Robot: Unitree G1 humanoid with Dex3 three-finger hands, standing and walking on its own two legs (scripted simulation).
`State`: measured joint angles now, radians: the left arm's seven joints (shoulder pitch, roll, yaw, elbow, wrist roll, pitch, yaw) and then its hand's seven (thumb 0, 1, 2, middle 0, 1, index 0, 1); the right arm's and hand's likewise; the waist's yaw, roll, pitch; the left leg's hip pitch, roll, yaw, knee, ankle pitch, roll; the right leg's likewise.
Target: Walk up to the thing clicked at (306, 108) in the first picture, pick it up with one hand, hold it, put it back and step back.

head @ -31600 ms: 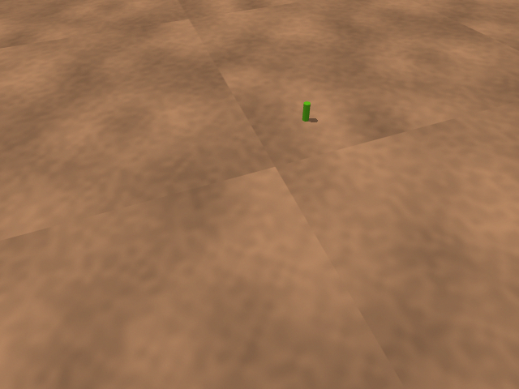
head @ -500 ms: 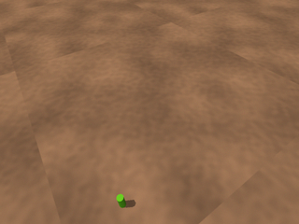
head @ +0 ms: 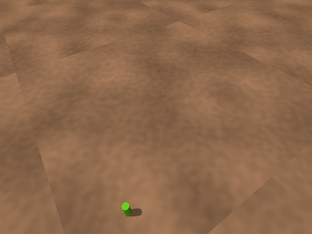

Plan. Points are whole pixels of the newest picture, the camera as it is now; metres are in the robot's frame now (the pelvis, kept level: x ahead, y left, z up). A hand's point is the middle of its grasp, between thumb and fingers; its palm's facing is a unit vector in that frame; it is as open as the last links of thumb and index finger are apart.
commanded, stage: stand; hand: left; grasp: from above
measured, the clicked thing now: (127, 209) +0.42 +0.21 -0.72
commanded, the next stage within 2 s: step back in 0.46 s
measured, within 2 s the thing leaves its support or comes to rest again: neither
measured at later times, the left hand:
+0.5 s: hand out of the picture +0.07 +0.25 -0.16, palm faces +0.01 -0.94 -0.33, open 7.4 cm
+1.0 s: hand out of the picture +0.06 +0.29 -0.18, palm faces -0.09 -0.93 -0.36, open 7.4 cm
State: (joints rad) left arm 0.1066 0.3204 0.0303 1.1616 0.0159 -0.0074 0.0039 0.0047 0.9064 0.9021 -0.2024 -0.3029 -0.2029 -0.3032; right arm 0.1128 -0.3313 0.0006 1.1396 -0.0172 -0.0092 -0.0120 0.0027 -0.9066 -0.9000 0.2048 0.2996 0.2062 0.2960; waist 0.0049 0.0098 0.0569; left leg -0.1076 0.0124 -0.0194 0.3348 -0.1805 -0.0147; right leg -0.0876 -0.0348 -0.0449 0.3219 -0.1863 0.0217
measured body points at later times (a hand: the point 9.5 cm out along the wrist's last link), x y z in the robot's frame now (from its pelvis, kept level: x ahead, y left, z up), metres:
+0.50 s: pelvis +0.00 +0.00 +0.00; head +0.01 -0.01 +0.45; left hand +0.07 +0.29 -0.13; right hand +0.07 -0.30 -0.14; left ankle +0.00 +0.13 -0.75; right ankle -0.01 -0.13 -0.75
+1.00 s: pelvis -0.09 +0.04 -0.02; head +0.00 +0.05 +0.42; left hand +0.06 +0.34 -0.15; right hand -0.02 -0.28 -0.13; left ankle -0.05 +0.13 -0.75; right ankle -0.13 -0.11 -0.68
